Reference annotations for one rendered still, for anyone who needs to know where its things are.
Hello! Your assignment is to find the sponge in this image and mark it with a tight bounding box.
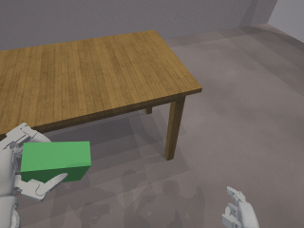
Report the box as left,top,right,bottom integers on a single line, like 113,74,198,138
20,141,91,183

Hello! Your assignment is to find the robot left forearm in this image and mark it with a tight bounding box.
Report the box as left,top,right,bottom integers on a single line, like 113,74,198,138
0,196,22,228

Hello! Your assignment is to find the robot right hand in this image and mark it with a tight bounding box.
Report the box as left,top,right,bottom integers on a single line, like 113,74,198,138
222,186,259,228

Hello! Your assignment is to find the robot left hand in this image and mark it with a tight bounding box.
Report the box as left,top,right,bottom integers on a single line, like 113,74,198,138
0,123,68,202

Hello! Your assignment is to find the table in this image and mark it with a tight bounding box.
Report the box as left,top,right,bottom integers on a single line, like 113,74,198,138
0,29,202,161

